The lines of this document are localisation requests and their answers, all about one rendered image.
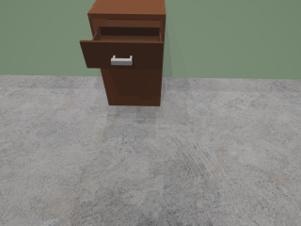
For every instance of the cabinet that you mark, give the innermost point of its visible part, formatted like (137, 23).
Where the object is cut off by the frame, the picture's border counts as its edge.
(131, 87)

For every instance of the drawer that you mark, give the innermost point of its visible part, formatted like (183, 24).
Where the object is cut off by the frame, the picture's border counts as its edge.
(143, 43)

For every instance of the handle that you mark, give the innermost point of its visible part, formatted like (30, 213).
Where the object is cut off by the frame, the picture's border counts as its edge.
(122, 61)

